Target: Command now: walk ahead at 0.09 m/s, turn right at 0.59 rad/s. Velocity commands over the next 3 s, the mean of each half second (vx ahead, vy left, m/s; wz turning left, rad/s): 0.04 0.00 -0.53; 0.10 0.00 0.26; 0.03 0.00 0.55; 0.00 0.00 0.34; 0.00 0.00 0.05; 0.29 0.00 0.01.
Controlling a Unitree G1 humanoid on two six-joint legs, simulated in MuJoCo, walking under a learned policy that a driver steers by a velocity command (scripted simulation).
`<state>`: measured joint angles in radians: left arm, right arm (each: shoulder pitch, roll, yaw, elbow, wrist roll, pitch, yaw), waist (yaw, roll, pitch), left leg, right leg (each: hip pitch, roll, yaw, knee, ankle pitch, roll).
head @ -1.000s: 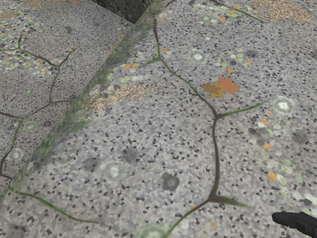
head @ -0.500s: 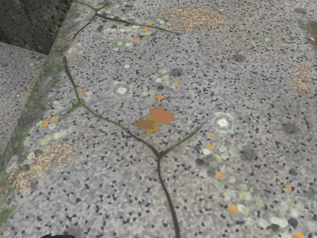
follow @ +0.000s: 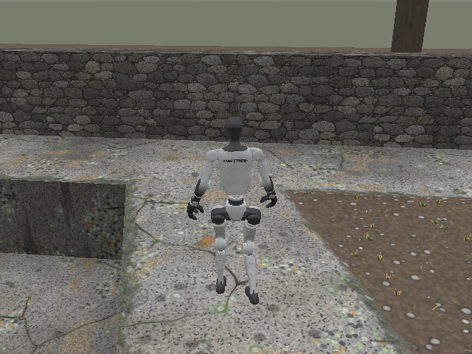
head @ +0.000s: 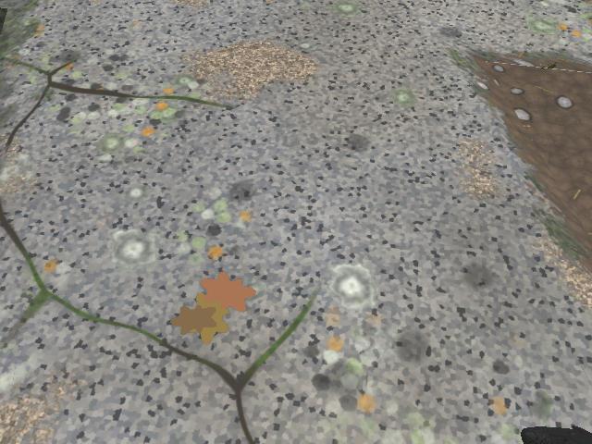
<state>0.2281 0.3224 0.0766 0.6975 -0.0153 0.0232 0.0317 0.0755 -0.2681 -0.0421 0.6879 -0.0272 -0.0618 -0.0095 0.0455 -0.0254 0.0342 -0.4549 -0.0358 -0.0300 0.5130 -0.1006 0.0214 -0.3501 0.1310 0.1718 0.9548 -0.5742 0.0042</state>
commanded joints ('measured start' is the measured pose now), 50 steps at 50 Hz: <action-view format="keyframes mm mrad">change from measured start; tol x32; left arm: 1 81 165 45 -42 -9 25 9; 50 -137 95 35 -40 26 -38 -2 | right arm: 1 45 -112 -33 -73 4 23 -13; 50 109 -195 -62 -4 51 45 0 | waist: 1 -34 112 -190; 17 -11 158 -140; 19 -59 -279 -105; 50 -58 100 -96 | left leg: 1 396 357 -363 -153 167 194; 15 281 345 -14 -202 87 192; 20 -217 47 59 516 -566 -88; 39 -86 109 41 190 -376 1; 43 263 25 106 -79 -42 25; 45 562 370 -459 -147 458 277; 50 488 275 -284 -158 475 233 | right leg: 1 -266 -109 -39 310 23 70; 17 142 -135 -235 -428 353 -36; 20 230 -526 326 -638 741 -343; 26 181 -327 -19 -616 758 -202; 36 295 -472 182 -765 -6 -256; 42 286 -392 -107 -542 793 -181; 46 -328 -96 -138 188 -143 60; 50 -346 -166 -100 135 137 64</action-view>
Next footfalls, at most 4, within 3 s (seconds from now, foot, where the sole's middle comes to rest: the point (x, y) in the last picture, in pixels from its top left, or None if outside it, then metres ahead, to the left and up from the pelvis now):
0.36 right None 0.05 -0.14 -0.76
0.88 left None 0.11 0.07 -0.76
1.36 right None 0.25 -0.13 -0.76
1.78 left None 0.15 0.12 -0.76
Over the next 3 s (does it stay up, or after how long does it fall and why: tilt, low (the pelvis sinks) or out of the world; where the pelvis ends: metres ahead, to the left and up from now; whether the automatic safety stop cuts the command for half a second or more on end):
stays up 0.28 0.03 0.02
